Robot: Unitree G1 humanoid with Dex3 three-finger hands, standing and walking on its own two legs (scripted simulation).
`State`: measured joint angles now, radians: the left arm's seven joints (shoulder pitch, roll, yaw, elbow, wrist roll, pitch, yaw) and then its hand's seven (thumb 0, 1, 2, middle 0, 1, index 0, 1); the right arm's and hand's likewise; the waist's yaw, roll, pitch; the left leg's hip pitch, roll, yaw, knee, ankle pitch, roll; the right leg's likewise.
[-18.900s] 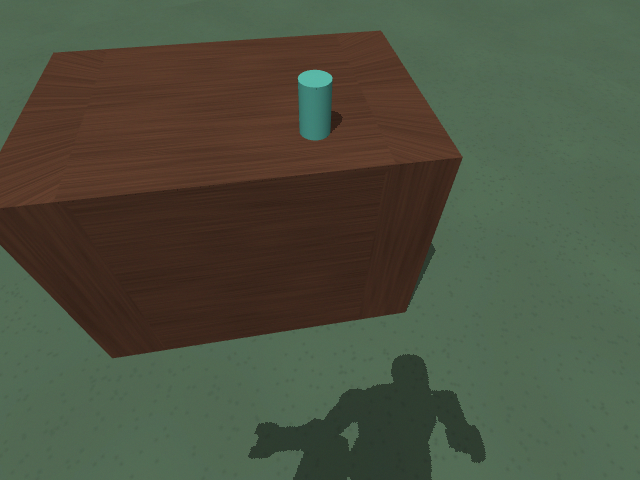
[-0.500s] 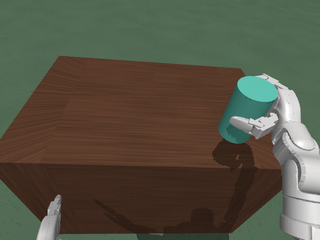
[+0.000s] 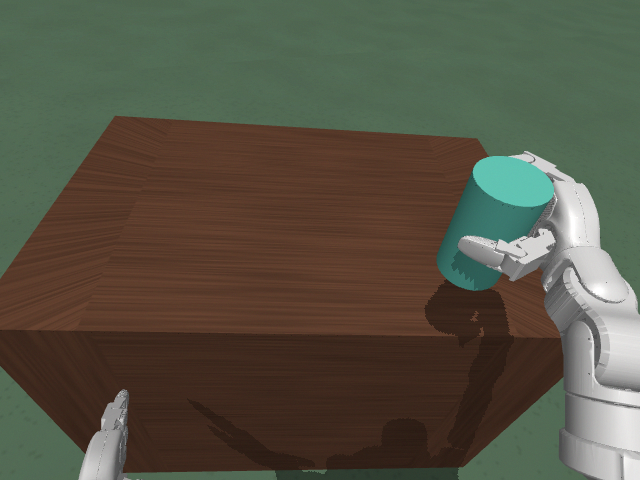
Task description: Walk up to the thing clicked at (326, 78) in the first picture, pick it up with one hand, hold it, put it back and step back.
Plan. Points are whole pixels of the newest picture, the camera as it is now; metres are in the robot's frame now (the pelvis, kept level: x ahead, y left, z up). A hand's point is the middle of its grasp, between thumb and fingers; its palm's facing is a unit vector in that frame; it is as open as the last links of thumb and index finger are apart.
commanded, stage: hold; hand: right
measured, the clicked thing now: (487, 227) +0.33 -0.15 +0.21
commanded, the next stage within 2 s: crouch in 0.08 s
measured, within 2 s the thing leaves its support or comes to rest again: neither
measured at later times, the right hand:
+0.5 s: hand (481, 214) +0.36 -0.16 +0.20, palm faces +0.10 +0.99 -0.02, open 10.7 cm
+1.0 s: hand (451, 207) +0.45 -0.17 +0.14, palm faces +0.12 +0.99 -0.01, open 10.7 cm
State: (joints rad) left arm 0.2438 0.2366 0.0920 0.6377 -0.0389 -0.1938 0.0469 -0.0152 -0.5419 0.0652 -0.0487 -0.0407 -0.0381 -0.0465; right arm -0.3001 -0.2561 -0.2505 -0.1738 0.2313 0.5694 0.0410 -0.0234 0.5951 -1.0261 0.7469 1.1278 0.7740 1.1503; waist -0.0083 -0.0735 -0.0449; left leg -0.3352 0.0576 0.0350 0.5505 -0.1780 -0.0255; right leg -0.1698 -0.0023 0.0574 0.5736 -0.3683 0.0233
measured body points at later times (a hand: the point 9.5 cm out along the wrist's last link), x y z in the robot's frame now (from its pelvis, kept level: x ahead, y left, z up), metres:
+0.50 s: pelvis +0.00 +0.01 +0.00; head -0.02 +0.04 +0.45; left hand +0.16 +0.26 -0.08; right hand +0.35 -0.22 +0.20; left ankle +0.07 +0.14 -0.73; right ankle -0.03 -0.14 -0.73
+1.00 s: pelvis +0.00 +0.00 -0.01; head +0.03 +0.01 +0.44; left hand +0.14 +0.27 -0.08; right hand +0.43 -0.22 +0.14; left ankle +0.07 +0.14 -0.73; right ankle -0.03 -0.14 -0.73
